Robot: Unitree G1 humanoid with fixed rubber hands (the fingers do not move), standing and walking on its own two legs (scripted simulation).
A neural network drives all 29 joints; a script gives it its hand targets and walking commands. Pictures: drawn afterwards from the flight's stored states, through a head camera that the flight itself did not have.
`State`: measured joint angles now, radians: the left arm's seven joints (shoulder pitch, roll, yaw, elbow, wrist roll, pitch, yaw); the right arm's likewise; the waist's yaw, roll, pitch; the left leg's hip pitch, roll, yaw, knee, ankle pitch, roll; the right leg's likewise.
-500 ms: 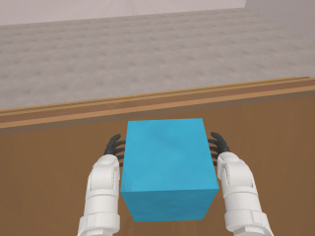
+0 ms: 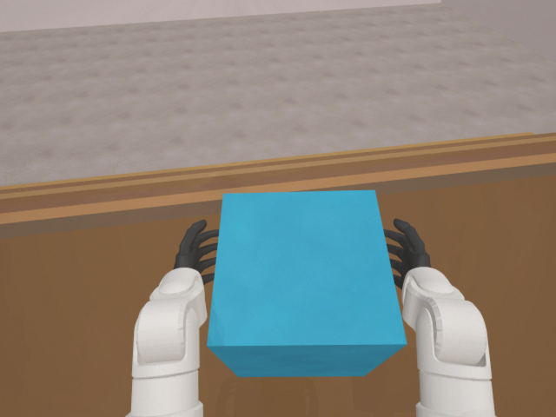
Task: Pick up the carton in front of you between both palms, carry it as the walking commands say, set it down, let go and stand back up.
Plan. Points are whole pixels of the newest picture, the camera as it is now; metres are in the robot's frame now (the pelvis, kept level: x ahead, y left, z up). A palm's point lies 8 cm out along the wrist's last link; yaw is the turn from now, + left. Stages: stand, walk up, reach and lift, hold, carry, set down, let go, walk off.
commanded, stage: carry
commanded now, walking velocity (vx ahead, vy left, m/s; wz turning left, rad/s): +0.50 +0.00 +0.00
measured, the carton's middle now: (299, 292) +0.29 -0.01 +0.02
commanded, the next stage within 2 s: none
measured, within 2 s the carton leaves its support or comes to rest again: neither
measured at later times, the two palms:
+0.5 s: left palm (236, 182) +0.49 +0.10 +0.07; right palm (397, 176) +0.50 -0.20 +0.07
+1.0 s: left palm (240, 105) +0.83 +0.12 +0.06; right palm (356, 105) +0.80 -0.18 +0.06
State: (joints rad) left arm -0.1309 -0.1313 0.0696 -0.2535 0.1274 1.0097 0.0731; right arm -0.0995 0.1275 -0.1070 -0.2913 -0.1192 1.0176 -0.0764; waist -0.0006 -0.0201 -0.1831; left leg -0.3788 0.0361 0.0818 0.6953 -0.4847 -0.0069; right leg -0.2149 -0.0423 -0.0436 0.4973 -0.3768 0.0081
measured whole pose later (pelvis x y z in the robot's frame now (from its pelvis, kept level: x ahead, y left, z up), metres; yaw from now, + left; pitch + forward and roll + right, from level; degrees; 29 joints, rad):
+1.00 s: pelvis +0.59 -0.01 -0.01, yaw -4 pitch +3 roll +0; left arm 0.10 -0.14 0.05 -0.51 0.03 1.15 0.14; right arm 0.09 0.14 -0.03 -0.47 -0.01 1.12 -0.15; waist -0.02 -0.03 -0.07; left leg -0.42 0.04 0.27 0.53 -0.18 0.09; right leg -0.31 -0.08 -0.05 1.17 -0.41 -0.01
